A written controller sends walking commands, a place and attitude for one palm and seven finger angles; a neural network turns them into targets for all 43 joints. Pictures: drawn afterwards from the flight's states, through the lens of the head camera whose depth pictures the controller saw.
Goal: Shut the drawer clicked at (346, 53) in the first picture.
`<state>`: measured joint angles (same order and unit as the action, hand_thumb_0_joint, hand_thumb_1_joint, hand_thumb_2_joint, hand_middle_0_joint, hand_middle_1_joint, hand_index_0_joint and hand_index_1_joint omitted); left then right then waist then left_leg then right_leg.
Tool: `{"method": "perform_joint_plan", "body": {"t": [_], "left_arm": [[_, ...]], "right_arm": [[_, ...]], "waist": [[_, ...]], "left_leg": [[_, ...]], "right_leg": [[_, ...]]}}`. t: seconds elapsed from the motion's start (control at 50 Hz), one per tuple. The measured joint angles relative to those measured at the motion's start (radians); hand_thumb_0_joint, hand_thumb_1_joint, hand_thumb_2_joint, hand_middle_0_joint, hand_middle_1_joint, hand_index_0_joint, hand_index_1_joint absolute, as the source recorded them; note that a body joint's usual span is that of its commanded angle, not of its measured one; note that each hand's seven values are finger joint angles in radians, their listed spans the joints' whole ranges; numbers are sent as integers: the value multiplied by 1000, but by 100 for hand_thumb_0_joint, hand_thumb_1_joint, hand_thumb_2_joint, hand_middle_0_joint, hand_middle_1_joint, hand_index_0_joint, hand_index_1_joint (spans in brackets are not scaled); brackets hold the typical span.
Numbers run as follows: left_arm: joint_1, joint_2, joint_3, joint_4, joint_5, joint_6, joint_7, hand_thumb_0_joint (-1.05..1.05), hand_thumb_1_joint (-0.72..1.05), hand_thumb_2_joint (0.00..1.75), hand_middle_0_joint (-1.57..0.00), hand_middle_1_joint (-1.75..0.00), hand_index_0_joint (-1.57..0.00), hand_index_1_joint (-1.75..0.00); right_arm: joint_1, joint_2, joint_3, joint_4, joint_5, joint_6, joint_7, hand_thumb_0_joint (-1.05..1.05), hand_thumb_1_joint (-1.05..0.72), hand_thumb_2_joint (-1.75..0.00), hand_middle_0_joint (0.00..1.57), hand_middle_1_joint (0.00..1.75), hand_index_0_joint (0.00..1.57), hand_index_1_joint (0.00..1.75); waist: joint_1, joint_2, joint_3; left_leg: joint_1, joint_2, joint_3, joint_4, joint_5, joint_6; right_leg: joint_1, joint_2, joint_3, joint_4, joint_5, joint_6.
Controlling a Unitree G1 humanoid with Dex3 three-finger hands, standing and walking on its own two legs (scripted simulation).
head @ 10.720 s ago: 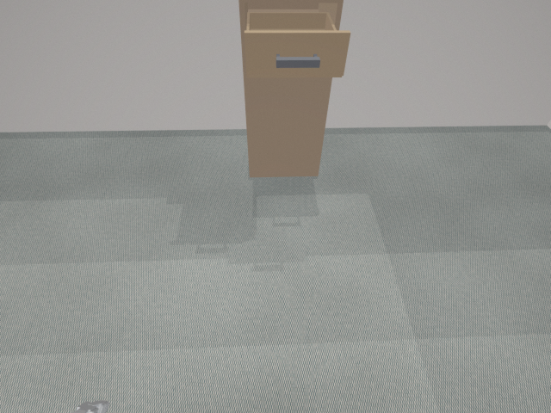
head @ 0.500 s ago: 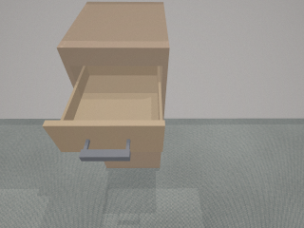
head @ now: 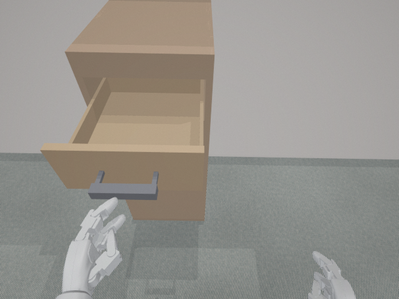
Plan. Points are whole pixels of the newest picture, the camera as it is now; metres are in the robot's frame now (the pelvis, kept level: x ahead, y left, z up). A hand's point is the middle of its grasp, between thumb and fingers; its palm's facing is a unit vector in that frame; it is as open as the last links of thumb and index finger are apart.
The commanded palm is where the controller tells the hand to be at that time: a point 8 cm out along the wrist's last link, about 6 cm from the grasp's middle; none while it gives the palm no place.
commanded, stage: raise the hand and make a fist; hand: left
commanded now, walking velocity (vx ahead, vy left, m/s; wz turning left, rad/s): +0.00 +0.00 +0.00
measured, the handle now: (126, 183) +0.35 +0.17 +0.04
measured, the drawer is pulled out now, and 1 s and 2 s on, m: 0.27 0.27 0.27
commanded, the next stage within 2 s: bring the fist close to the handle in 1.62 s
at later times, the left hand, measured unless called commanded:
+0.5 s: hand (115, 262) +0.19 +0.15 +0.05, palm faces +0.00 -1.00 -0.05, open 4.1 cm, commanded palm +0.13 +0.21 +0.06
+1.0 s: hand (112, 257) +0.17 +0.14 +0.11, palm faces -0.01 -1.00 -0.03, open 3.1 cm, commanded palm +0.13 +0.18 +0.12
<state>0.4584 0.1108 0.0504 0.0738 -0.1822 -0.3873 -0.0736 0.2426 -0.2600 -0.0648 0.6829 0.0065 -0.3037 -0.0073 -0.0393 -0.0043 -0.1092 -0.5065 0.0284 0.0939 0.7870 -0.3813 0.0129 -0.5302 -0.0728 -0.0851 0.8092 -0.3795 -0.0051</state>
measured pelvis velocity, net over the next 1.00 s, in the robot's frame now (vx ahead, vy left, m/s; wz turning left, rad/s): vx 0.02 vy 0.00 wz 0.03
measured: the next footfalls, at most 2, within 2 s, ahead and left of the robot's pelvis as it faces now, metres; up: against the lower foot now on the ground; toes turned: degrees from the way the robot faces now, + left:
none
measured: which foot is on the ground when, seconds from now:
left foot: down 0.00-1.00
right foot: down 0.00-1.00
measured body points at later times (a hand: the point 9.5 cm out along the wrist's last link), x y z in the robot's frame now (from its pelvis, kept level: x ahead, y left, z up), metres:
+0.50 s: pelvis +0.00 -0.03 -0.02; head +0.04 -0.04 +0.43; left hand +0.18 +0.20 +0.05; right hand +0.18 -0.23 -0.11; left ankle +0.01 +0.11 -0.71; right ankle +0.02 -0.12 -0.71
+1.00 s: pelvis +0.02 +0.00 -0.01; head +0.02 +0.00 +0.44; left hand +0.17 +0.19 +0.11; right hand +0.24 -0.19 -0.04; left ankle +0.01 +0.11 -0.71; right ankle +0.02 -0.12 -0.71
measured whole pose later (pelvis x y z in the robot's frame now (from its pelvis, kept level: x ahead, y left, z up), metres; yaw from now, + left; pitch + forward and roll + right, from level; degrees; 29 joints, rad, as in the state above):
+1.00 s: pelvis +0.02 +0.00 -0.01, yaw +2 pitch +5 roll -1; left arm 0.70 0.17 -0.04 -0.51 -0.17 -0.19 -0.14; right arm 0.22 -0.19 0.03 0.46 0.04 -0.25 -0.01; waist 0.03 0.04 -0.11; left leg -0.51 0.04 0.05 0.88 -0.46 0.02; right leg -0.49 -0.06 -0.12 0.85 -0.44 0.00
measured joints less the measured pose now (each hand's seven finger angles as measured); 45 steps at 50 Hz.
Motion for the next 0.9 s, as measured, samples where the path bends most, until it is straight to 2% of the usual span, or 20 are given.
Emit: {"method": "perform_joint_plan", "body": {"t": [0.04, 0.08, 0.18, 0.26, 0.3, 0.36, 0.42, 0.46, 0.56, 0.64, 0.7, 0.8, 0.9], "left_arm": [[29, 6, 15, 11, 1, -102, -90, 1, 92, 90, -35, -47, -31, -45], [75, 29, 17, -11, 2, -149, -146, 1, 92, 90, -39, -51, -35, -50], [159, 69, 39, -123, -39, -128, -168, 1, 90, 90, -49, -62, -47, -61], [121, 79, 47, -192, -59, -96, -184, 1, 90, 90, -57, -71, -56, -70], [78, 84, 41, -207, -59, -62, -207, 1, 90, 90, -61, -75, -61, -74], [34, 94, 34, -217, -60, 20, -233, 1, 90, 90, -67, -81, -67, -81], [29, 100, 48, -218, -68, 90, -229, 1, 90, 90, -73, -88, -73, -87], [48, 98, 67, -225, -75, 112, -212, 1, 90, 90, -77, -92, -77, -92], [136, 91, 90, -277, -82, 84, -175, 1, 90, 90, -87, -103, -87, -103], [203, 85, 68, -330, -79, 46, -173, 1, 90, 90, -95, -112, -95, -111], [228, 80, 35, -370, -67, 39, -162, 1, 90, 90, -101, -118, -101, -118], [228, 74, -10, -434, -36, 63, -123, 1, 90, 90, -111, -129, -111, -129], [222, 61, -51, -503, -10, 127, -86, 1, 90, 90, -121, -140, -121, -140]], "right_arm": [[-43, -4, -17, -72, 0, 5, 16, 1, -91, -90, 20, 30, 20, 30], [-75, -9, -29, -133, 3, 9, 19, 1, -91, -90, 20, 30, 20, 30], [-117, -10, -21, -211, 15, 27, -3, 1, -91, -90, 19, 30, 20, 30], [-113, 16, 28, -209, 20, 32, -20, 1, -90, -90, 19, 30, 20, 30], [-103, 37, 54, -195, 22, 38, -25, 1, -90, -90, 20, 30, 20, 30], [-75, 73, 84, -171, 27, 58, -28, 1, -90, -90, 20, 30, 21, 30], [-36, 99, 96, -146, 29, 79, -34, 1, -90, -90, 20, 30, 21, 30], [-7, 103, 92, -133, 30, 87, -37, 1, -90, -90, 20, 30, 21, 30], [43, 72, 60, -107, 32, 72, -36, 1, -90, -90, 20, 30, 21, 30], [50, 34, 33, -101, 36, 47, -35, 1, -90, -90, 20, 30, 21, 30], [41, 15, 21, -113, 39, 29, -35, 1, -90, -90, 20, 30, 20, 30], [8, 18, 26, -147, 39, 19, -29, 1, -90, -90, 20, 30, 20, 30], [-18, 45, 58, -189, 36, 29, -14, 1, -90, -90, 20, 30, 20, 30]], "waist": [[12, -20, -9], [33, -33, -16], [80, -18, -13], [99, 11, -9], [99, 23, -5], [83, 37, 0], [60, 38, 0], [47, 38, 1], [34, 35, 7], [37, 32, 13], [41, 31, 18], [48, 29, 15], [56, 35, 6]], "left_leg": [[-79, 13, -5, 88, -35, -7], [-147, 24, -15, 166, -66, -16], [-237, 37, -69, 284, -114, -34], [-264, 41, -106, 312, -121, -38], [-262, 43, -114, 307, -117, -41], [-238, 44, -110, 275, -105, -43], [-195, 42, -92, 222, -88, -42], [-166, 40, -80, 188, -79, -41], [-117, 35, -62, 137, -67, -34], [-100, 30, -57, 127, -68, -25], [-92, 26, -57, 128, -72, -18], [-72, 21, -53, 125, -76, -8], [-39, 15, -50, 113, -78, -1]], "right_leg": [[-78, 6, -1, 85, -34, -10], [-143, 10, -7, 160, -67, -19], [-202, 16, -54, 254, -120, -40], [-204, 21, -89, 261, -129, -49], [-198, 24, -97, 251, -125, -52], [-177, 28, -95, 220, -113, -51], [-147, 29, -79, 180, -97, -45], [-125, 29, -69, 153, -87, -42], [-84, 27, -53, 107, -72, -32], [-65, 24, -48, 91, -68, -23], [-53, 21, -48, 85, -66, -17], [-31, 16, -44, 76, -64, -7], [4, 12, -42, 58, -61, 1]]}}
